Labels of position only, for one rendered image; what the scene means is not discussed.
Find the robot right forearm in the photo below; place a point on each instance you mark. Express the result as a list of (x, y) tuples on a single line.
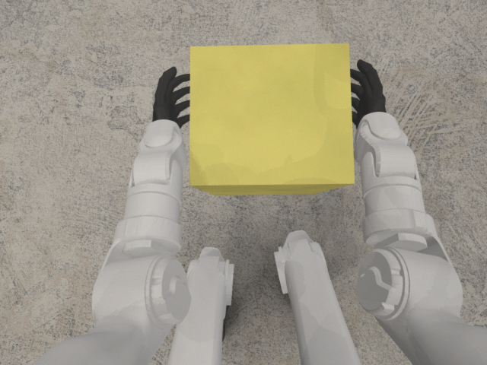
[(391, 189)]

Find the carton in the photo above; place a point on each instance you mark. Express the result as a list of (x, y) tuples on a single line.
[(270, 119)]

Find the robot right upper arm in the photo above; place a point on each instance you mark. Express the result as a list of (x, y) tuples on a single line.
[(417, 299)]

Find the left robot hand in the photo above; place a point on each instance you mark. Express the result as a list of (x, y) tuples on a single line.
[(164, 106)]

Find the robot left upper arm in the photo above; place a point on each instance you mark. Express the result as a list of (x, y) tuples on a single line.
[(136, 302)]

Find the robot left forearm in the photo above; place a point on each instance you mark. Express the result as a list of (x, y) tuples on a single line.
[(150, 224)]

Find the right robot hand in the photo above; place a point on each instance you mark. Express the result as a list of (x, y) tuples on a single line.
[(370, 93)]

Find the robot left thigh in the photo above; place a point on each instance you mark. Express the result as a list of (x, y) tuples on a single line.
[(197, 339)]

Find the left robot shin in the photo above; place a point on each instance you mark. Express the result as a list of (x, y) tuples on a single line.
[(207, 251)]

